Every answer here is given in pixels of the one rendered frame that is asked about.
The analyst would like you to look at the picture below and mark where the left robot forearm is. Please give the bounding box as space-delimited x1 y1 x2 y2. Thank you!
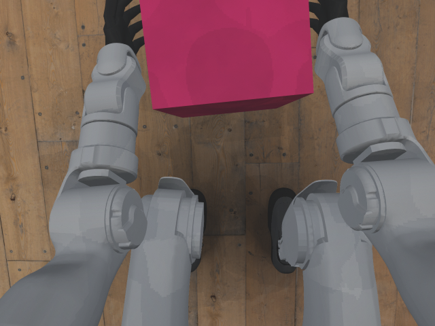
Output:
49 43 146 240

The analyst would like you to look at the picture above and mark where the right robot upper arm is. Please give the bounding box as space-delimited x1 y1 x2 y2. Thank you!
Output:
338 158 435 326

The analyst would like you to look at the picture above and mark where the right robot forearm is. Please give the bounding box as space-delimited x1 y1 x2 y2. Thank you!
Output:
314 17 435 167

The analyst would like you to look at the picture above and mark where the left robot hand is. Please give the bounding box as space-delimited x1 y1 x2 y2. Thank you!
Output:
103 0 145 55

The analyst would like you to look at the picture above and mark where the left robot thigh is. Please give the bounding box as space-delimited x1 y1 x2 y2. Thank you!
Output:
121 189 204 326

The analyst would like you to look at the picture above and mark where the carton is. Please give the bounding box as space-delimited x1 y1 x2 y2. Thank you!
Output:
139 0 314 117

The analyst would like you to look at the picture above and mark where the right robot hand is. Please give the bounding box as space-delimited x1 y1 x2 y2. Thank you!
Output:
309 0 349 36

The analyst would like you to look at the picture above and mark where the left robot shin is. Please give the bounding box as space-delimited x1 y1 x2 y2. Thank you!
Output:
141 177 195 263

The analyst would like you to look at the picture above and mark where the left robot upper arm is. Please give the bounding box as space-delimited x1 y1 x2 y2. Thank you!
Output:
0 184 147 326

